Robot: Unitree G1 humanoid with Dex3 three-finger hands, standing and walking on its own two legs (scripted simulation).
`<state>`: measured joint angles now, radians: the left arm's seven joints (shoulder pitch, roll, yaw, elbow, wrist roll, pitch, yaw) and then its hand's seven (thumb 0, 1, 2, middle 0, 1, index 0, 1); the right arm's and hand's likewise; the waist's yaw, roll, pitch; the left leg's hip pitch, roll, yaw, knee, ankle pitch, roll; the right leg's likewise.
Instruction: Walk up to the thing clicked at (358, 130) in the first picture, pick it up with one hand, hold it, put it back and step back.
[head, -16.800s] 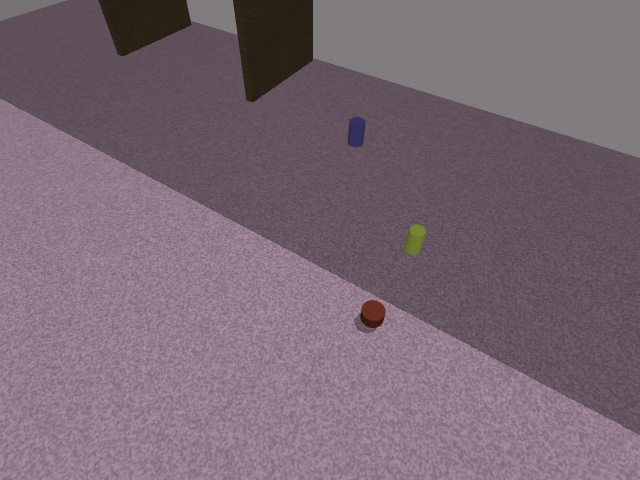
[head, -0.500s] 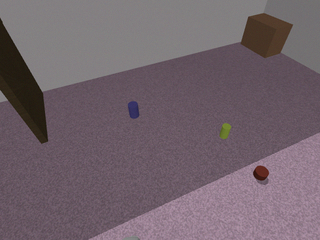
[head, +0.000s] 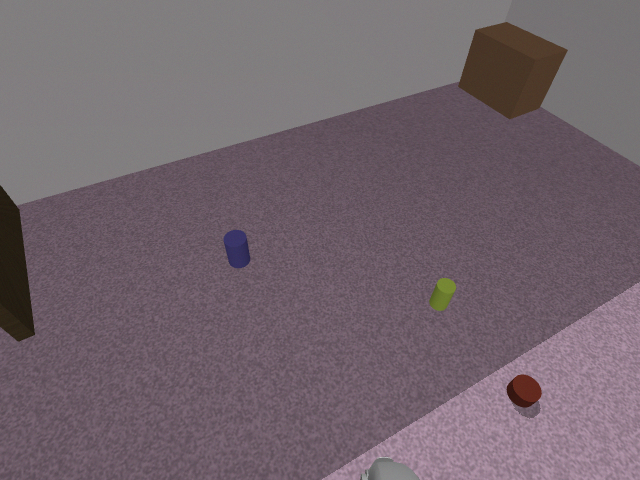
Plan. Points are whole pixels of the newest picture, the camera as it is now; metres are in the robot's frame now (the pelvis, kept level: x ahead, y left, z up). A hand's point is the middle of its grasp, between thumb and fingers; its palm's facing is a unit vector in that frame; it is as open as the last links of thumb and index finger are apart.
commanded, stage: walk up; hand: left
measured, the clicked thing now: (237, 249) +1.05 +0.25 -0.70
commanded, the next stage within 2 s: none
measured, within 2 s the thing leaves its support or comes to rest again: neither
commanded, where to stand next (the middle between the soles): +0.70 +0.04 m, yaw +2 degrees
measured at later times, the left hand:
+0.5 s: hand (103, 438) +0.24 +0.31 -0.17, palm faces +0.01 -0.93 -0.36, open 7.4 cm
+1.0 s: hand (164, 256) +0.55 +0.27 -0.13, palm faces -0.04 -0.92 -0.39, open 7.4 cm
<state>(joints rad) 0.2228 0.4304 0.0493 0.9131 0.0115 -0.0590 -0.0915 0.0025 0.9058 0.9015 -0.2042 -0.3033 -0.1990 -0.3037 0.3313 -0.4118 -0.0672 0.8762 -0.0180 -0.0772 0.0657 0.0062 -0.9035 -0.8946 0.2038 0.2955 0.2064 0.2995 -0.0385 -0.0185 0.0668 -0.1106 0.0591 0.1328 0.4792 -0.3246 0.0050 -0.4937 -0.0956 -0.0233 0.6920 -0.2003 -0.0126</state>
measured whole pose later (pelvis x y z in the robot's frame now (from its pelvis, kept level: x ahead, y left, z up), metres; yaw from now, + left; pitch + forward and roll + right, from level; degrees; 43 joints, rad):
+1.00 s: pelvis +0.43 +0.01 -0.01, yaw +0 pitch -3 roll +0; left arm 0.19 0.39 0.05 0.84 0.00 -0.08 -0.05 0.00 0.91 0.90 -0.20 -0.30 -0.20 -0.30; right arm 0.36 -0.41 -0.04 0.88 0.00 -0.04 0.03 0.01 -0.91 -0.89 0.20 0.29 0.20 0.30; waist -0.02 0.04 0.10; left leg -0.30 0.03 0.02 1.06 -0.46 0.04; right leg -0.36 -0.03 -0.07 0.62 -0.21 -0.04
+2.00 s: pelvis +0.65 +0.03 -0.01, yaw +0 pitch -2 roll +1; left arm 0.07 0.35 0.00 1.00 0.00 -0.01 -0.01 0.00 0.90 0.90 -0.21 -0.30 -0.20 -0.30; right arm 0.18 -0.36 0.00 1.04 -0.01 -0.02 0.01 0.01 -0.91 -0.89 0.20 0.29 0.20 0.30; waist 0.00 -0.01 0.07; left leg -0.26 0.02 0.03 0.65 -0.35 -0.01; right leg -0.37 -0.07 -0.03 0.63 -0.21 0.02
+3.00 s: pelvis +0.67 +0.02 +0.01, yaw +3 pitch -2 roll +0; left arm 0.05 0.33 0.02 1.16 0.00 -0.01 -0.02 0.00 0.91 0.90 -0.20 -0.30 -0.20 -0.30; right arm 0.11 -0.35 -0.01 1.16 -0.01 0.00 0.00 0.01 -0.91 -0.89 0.20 0.29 0.20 0.30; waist 0.00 0.01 0.05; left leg -0.09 0.03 -0.01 0.35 -0.22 -0.03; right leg -0.19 -0.06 -0.08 0.35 -0.12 0.02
